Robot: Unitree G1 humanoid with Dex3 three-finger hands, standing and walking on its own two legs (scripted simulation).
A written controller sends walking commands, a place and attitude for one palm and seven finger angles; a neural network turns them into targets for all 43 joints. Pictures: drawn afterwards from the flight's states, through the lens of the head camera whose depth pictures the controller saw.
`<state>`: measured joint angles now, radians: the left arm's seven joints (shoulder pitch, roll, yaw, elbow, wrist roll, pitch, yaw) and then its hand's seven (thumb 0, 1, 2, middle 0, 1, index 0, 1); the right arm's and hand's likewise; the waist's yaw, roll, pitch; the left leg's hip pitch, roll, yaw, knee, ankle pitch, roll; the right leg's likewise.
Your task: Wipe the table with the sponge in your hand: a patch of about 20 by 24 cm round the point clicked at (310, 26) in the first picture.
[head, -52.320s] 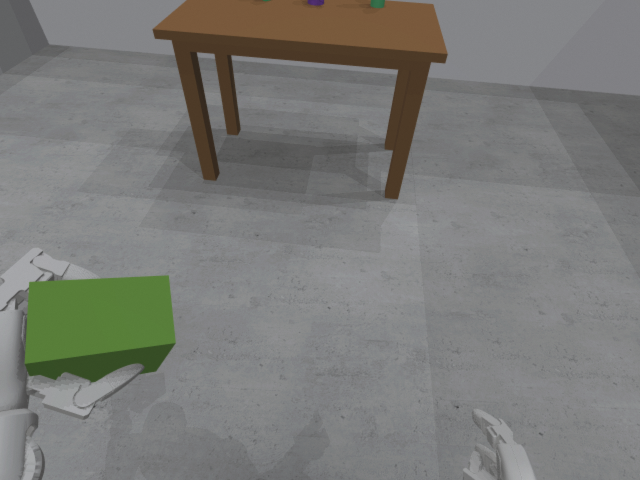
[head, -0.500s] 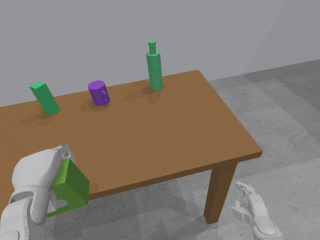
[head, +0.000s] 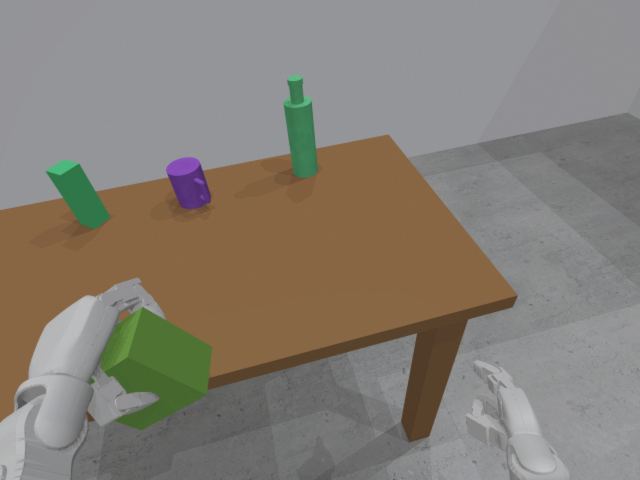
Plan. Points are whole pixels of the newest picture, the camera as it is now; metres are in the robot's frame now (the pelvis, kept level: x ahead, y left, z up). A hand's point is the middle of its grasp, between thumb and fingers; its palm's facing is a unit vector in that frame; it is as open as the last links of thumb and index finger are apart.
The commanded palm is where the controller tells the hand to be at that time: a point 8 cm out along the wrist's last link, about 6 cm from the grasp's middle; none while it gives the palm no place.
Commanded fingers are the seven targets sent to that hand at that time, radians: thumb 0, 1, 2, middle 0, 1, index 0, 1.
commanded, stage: step back with the hand held close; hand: left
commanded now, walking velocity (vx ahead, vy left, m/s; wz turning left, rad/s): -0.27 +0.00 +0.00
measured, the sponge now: (153, 376) +0.20 +0.25 +0.06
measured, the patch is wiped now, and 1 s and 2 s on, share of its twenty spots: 1.00 1.00 1.00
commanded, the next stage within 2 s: stop stepping back and stand still in 1.30 s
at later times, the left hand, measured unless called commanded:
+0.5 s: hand (107, 338) +0.20 +0.26 +0.14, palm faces +0.30 -0.84 -0.45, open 10.5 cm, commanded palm +0.15 +0.30 +0.17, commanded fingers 0.00 0.10 1.30 -1.20 -1.60 -1.20 -1.60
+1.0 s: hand (46, 397) +0.12 +0.27 +0.16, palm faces +0.43 -0.83 -0.36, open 10.6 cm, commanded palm +0.07 +0.30 +0.17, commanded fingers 0.00 0.10 1.30 -1.20 -1.60 -1.20 -1.60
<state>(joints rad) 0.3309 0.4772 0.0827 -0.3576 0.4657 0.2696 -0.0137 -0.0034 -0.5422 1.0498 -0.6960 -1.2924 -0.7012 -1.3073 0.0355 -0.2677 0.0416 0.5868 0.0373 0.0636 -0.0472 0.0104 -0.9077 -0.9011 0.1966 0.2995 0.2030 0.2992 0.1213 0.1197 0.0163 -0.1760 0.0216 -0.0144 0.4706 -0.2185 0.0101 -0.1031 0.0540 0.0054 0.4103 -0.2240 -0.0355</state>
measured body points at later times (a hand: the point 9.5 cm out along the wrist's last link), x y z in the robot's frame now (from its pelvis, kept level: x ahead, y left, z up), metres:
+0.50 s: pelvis -0.02 +0.03 -0.02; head -0.01 +0.04 +0.43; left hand +0.17 +0.31 +0.16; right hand +0.11 -0.22 -0.10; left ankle +0.03 +0.12 -0.74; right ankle +0.01 -0.10 -0.74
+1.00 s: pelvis -0.09 +0.02 -0.02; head -0.08 +0.04 +0.43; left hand +0.09 +0.31 +0.17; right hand +0.09 -0.20 -0.09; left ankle +0.03 +0.13 -0.74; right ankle -0.13 -0.10 -0.73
